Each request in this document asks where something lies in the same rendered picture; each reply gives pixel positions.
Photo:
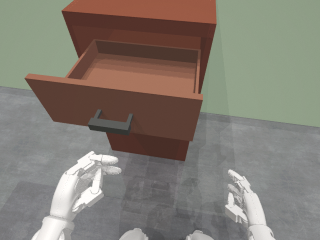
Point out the robot left thigh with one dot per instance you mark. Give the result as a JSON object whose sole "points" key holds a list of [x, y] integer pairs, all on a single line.
{"points": [[134, 235]]}

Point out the cabinet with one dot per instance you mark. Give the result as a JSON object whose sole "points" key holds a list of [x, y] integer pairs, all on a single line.
{"points": [[174, 23]]}

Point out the left robot hand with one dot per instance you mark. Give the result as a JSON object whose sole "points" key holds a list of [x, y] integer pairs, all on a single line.
{"points": [[65, 203]]}

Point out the robot right shin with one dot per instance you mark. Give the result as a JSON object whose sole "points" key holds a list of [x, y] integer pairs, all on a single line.
{"points": [[198, 231]]}

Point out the right robot hand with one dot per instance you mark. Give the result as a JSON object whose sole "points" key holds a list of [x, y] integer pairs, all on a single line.
{"points": [[248, 210]]}

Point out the drawer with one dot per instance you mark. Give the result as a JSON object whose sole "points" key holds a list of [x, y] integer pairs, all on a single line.
{"points": [[158, 84]]}

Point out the left robot forearm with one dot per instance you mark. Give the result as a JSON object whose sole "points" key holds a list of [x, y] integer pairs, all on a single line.
{"points": [[54, 228]]}

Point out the right robot forearm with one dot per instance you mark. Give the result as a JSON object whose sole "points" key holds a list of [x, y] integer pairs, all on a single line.
{"points": [[259, 232]]}

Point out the handle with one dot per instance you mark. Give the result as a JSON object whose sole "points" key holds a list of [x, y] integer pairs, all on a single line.
{"points": [[110, 126]]}

